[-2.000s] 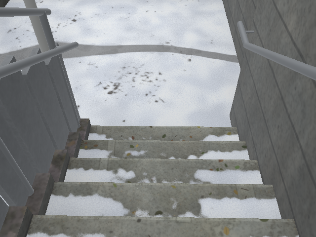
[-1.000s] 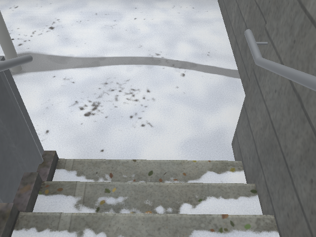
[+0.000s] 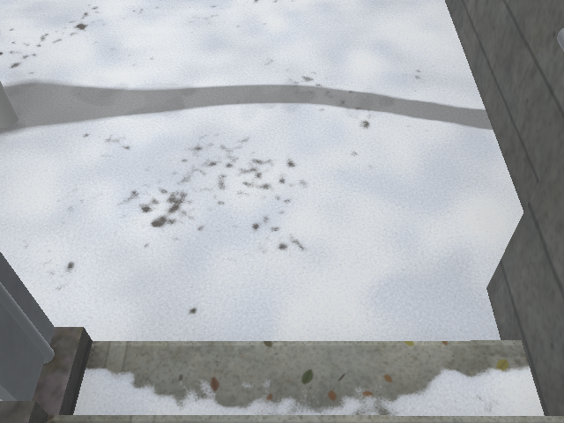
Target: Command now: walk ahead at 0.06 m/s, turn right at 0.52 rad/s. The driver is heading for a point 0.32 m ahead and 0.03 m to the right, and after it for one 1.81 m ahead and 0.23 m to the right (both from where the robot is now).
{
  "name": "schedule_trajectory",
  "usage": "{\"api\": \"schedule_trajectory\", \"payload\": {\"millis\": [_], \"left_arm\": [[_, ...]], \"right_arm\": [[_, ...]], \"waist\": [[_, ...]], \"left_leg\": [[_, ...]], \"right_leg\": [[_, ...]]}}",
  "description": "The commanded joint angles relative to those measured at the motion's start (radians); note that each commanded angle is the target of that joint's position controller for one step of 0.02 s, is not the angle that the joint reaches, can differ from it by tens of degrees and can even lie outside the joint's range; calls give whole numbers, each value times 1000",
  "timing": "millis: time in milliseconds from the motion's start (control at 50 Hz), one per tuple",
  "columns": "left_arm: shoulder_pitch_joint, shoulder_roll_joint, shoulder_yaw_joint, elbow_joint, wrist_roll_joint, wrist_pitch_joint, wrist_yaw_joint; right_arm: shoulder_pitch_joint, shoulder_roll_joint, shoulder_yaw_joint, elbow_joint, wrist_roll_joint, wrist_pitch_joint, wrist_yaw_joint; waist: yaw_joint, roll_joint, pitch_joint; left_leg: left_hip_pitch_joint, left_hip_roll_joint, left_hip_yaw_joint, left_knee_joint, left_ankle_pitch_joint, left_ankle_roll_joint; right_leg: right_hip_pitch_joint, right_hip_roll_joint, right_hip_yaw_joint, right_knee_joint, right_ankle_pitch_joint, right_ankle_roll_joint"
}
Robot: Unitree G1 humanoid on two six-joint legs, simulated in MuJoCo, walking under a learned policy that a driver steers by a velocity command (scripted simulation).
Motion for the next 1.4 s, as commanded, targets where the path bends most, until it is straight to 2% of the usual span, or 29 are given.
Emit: {"api": "schedule_trajectory", "payload": {"millis": [20,40,60,120,180,240,320,500,560,600,620,640,660,740,780,860,900,920,940,960,1000,1040,1100,1160,1220,1300,1340,1360,1400], "left_arm": [[326,204,96,106,-31,-38,38],[447,338,121,113,-38,-50,47],[553,429,134,79,-29,-52,28],[411,234,79,25,-89,-64,3],[323,63,-5,27,-31,-40,-20],[316,82,-20,25,-62,-68,4],[197,141,-38,16,-16,-85,19],[431,93,-47,107,-25,-90,4],[295,148,-27,49,-39,-82,4],[-20,225,4,-74,-22,-87,-35],[-60,92,-12,-137,-1,-94,-63],[67,65,3,-87,-87,-61,25],[-186,31,-43,-214,0,-72,-10],[136,-26,-100,-39,46,-45,-1],[69,18,-93,-64,20,-65,-16],[22,56,-75,-166,-17,-35,-27],[308,164,-41,-57,-15,-31,-18],[507,214,-13,-7,-9,-38,-12],[561,225,-16,29,21,-35,-28],[475,253,20,-19,27,-32,-24],[244,-20,-56,-48,7,-50,12],[160,-126,-96,-41,-26,-57,27],[282,8,-70,47,-19,-70,36],[258,-15,-95,41,-3,-105,78],[293,27,-102,81,30,-97,26],[471,119,-63,180,-31,-59,52],[405,165,-44,164,40,-29,19],[349,161,-41,149,20,-20,-13],[609,-14,-65,172,-7,-21,-84]], "right_arm": [[-93,-250,-64,-50,1,23,26],[68,-67,-21,-61,18,33,56],[28,-81,-23,-151,80,25,78],[-332,-201,-38,-306,92,-13,26],[-68,-68,9,-209,58,6,-13],[-75,-69,21,-199,22,27,45],[-180,-129,17,-212,9,8,76],[-287,-123,44,-266,11,-2,29],[-90,-131,36,-173,16,-17,45],[417,-188,-11,7,34,-29,49],[493,-267,-19,23,35,-50,62],[295,-296,-38,-5,150,-12,32],[172,-226,10,-88,34,-56,79],[-121,15,53,-149,49,-53,39],[-72,-43,64,-159,77,-82,4],[26,-236,26,-123,64,-78,84],[-51,-259,17,-146,61,-56,130],[-6,-179,26,-135,47,-59,162],[236,-45,39,-69,72,-60,170],[135,-97,34,-181,63,-60,154],[-167,-126,17,-236,25,-27,106],[-163,-100,17,-177,31,-3,95],[-119,-33,43,-159,6,9,138],[-317,-91,45,-196,30,-8,125],[-412,-152,27,-265,20,31,123],[-614,-130,46,-307,-10,25,117],[-324,-155,22,-194,19,7,102],[-97,-281,-37,-107,36,-5,92],[291,-369,-69,-37,22,22,95]], "waist": [[204,-37,-19],[159,-200,-353],[209,-260,-566],[239,-59,-175],[55,38,22],[101,15,13],[71,-15,-60],[213,-12,-69],[117,-5,-56],[-151,124,-55],[-144,390,-66],[38,238,55],[-8,54,92],[168,-2,3],[139,18,-19],[156,51,92],[244,64,80],[270,32,-110],[164,-111,-326],[223,-56,-244],[191,168,-35],[104,92,114],[95,29,43],[157,100,31],[132,20,129],[262,56,222],[132,45,96],[24,151,36],[-14,361,-535]], "left_leg": [[-277,26,-60,112,413,109],[-498,-106,-67,449,12,46],[-610,-180,-157,873,-109,33],[-954,-99,-294,911,-33,84],[-719,-63,-415,703,372,164],[-785,-122,-348,413,672,180],[-526,-131,-314,333,856,160],[-816,-171,-370,149,326,109],[-553,-231,-309,51,364,130],[130,-335,-210,-139,382,199],[293,-145,-730,-384,726,442],[235,108,-1170,-539,1226,416],[132,79,-1286,-441,909,601],[-445,-243,-664,-244,631,415],[-849,-358,-486,-205,306,363],[-893,-278,-648,-145,250,440],[-586,-262,-727,159,511,424],[-636,-269,-667,472,725,356],[-915,-364,-514,915,100,271],[-1190,-359,-456,1023,159,226],[-1196,-162,-531,526,590,216],[-824,-42,-485,115,790,247],[-573,-72,-387,141,944,251],[-559,-30,-407,-419,1514,256],[-306,-102,-304,-297,1350,265],[-511,-100,-287,-640,1071,252],[-97,-136,-250,-547,1227,243],[216,-168,-193,-706,1265,262],[1085,157,-483,-263,1987,618]], "right_leg": [[544,120,-125,-159,175,-37],[1084,-25,63,186,734,-202],[1231,-203,319,210,885,-324],[664,-247,409,29,152,-343],[2,-219,460,-104,-390,-314],[-84,-53,405,-148,-844,-241],[-261,39,376,-22,-768,-243],[266,-35,695,293,-460,-338],[86,1,620,394,-362,-311],[-427,142,355,735,-243,-254],[-667,361,205,1165,-781,-134],[-779,291,173,1095,-938,-74],[-995,266,325,1145,-948,-33],[-445,95,154,727,-235,63],[78,92,6,493,203,79],[550,203,-90,246,-417,113],[641,118,14,-148,-250,21],[909,-27,131,28,-77,-149],[1211,-249,293,352,622,-409],[1114,-328,550,229,424,-503],[691,-260,409,47,-147,-312],[142,-181,233,-95,-186,-284],[6,-140,134,-54,-278,-273],[119,-18,-46,107,-520,-120],[-79,-72,-45,62,-675,-129],[381,-141,70,208,-563,-126],[279,-97,-5,475,-309,-82],[125,-44,-58,684,-366,-44],[-257,132,12,1467,-1167,68]]}}
Keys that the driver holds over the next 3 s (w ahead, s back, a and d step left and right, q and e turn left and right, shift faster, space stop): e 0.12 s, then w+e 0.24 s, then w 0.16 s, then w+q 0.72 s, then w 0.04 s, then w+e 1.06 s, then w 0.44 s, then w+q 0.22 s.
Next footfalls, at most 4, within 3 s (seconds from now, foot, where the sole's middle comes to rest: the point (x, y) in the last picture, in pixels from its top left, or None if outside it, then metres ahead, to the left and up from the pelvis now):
0.02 right None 0.16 -0.13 -0.82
0.58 left None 0.25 0.08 -0.82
0.92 right None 0.44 -0.14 -0.98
1.36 left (234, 374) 0.80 0.12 -1.14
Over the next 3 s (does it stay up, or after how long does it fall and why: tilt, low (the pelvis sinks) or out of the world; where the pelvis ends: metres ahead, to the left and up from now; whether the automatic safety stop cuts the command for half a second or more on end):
stays up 1.54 -0.17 -0.52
